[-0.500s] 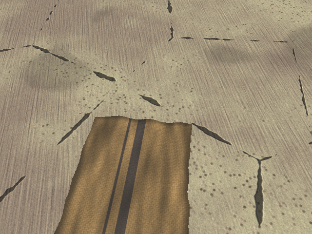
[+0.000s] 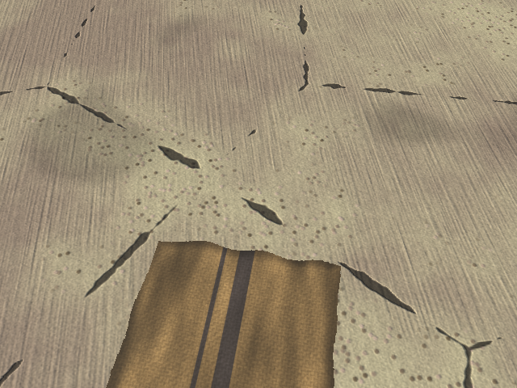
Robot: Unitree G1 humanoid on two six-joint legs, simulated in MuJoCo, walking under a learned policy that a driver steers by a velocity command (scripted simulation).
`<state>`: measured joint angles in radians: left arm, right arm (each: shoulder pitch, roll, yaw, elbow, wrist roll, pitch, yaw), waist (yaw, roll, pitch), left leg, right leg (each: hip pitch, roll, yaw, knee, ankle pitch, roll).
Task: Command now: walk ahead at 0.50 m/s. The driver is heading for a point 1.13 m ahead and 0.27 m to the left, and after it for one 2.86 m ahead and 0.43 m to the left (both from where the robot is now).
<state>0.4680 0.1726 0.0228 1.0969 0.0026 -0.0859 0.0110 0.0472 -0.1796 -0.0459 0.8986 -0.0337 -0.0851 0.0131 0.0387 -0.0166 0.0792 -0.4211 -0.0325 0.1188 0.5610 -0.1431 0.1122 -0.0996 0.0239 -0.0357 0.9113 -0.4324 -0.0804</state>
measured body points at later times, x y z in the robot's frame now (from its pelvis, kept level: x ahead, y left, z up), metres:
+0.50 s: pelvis +0.27 -0.02 +0.00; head +0.30 -0.03 +0.45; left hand +0.47 +0.19 -0.11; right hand +0.16 -0.24 -0.14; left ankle +0.10 +0.07 -0.72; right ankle +0.39 -0.10 -0.72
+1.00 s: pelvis +0.52 -0.02 +0.01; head +0.55 -0.02 +0.46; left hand +0.41 +0.19 -0.13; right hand +0.72 -0.20 -0.12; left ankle +0.65 +0.10 -0.69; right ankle +0.40 -0.10 -0.72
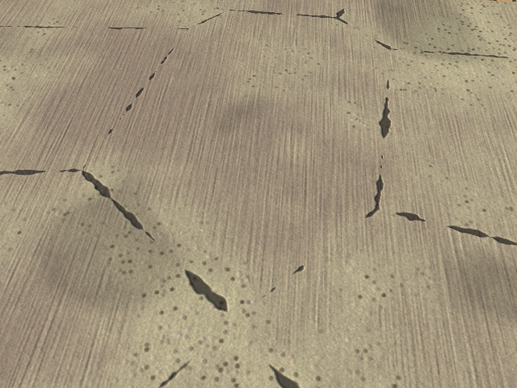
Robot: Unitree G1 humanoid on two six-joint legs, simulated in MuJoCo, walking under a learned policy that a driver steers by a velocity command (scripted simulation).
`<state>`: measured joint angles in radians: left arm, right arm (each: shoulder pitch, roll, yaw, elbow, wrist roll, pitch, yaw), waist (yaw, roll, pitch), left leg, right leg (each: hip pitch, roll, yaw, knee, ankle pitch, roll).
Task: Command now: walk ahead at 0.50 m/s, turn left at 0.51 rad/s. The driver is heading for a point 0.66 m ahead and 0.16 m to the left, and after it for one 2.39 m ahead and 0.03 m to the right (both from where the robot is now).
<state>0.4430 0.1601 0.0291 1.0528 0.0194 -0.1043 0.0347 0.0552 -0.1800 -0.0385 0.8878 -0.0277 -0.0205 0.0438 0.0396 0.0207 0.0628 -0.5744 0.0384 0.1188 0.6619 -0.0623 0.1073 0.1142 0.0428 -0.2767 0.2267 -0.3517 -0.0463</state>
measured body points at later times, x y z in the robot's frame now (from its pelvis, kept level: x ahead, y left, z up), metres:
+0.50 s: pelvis +0.26 +0.04 +0.01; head +0.29 +0.06 +0.46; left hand +0.40 +0.31 -0.10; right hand +0.30 -0.24 -0.11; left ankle +0.15 +0.06 -0.73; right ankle +0.47 -0.08 -0.68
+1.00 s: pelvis +0.51 +0.09 +0.01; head +0.54 +0.10 +0.46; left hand +0.37 +0.31 -0.12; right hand +0.78 -0.03 -0.10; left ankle +0.55 +0.25 -0.70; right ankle +0.52 -0.02 -0.73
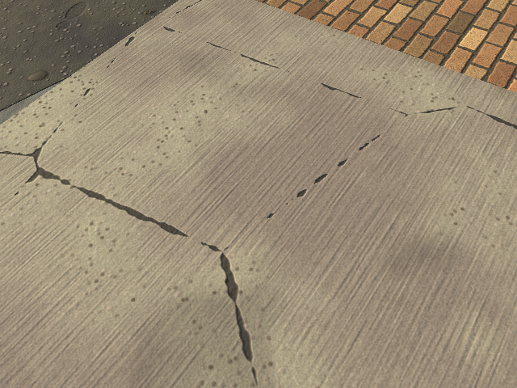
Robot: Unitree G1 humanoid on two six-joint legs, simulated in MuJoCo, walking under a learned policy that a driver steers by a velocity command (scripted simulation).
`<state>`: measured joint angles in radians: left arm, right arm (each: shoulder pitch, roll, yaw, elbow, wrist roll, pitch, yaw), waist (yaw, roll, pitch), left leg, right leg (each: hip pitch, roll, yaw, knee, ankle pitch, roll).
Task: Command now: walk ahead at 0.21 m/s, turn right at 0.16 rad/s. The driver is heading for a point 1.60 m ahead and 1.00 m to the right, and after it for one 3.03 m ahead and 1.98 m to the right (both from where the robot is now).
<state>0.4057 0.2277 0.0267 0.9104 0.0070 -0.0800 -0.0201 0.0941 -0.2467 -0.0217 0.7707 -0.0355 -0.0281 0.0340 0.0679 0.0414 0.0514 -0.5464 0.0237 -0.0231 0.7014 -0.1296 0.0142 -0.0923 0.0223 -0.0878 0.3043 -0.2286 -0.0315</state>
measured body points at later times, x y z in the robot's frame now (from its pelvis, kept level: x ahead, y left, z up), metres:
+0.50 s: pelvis +0.04 +0.01 -0.02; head +0.05 -0.01 +0.43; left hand +0.23 +0.23 -0.13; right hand +0.08 -0.28 -0.14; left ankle +0.13 +0.10 -0.75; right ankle +0.01 -0.08 -0.75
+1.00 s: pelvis +0.03 +0.02 -0.01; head +0.07 +0.01 +0.44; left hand +0.28 +0.20 -0.13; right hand +0.01 -0.29 -0.11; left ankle +0.09 +0.10 -0.75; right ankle +0.01 -0.08 -0.75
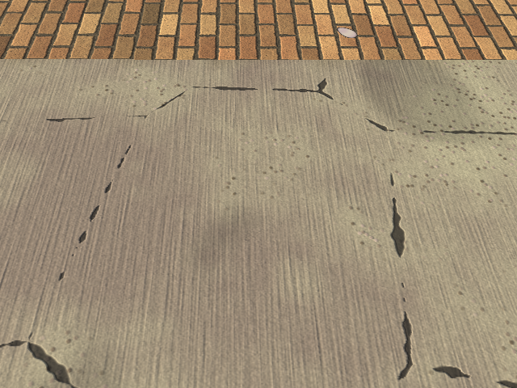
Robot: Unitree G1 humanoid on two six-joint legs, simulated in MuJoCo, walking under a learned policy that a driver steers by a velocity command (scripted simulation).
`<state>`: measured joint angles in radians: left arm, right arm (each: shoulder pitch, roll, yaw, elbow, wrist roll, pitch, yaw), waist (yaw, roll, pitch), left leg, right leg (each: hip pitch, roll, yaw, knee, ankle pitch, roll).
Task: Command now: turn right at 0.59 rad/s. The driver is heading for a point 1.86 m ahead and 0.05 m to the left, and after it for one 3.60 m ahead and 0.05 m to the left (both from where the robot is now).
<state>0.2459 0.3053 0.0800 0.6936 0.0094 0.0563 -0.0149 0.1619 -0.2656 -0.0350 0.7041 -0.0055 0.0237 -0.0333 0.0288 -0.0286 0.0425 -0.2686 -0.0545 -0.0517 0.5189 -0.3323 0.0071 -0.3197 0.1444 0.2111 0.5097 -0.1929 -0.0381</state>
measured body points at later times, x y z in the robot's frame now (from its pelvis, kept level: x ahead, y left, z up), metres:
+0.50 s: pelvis -0.02 -0.02 +0.00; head -0.01 -0.04 +0.45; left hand +0.17 +0.21 -0.10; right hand +0.00 -0.31 -0.13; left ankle +0.00 +0.10 -0.71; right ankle -0.06 -0.10 -0.74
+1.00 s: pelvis +0.17 -0.02 -0.01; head +0.20 -0.02 +0.44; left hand +0.20 +0.24 -0.16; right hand +0.28 -0.32 -0.10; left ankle +0.27 +0.04 -0.74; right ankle -0.05 -0.10 -0.70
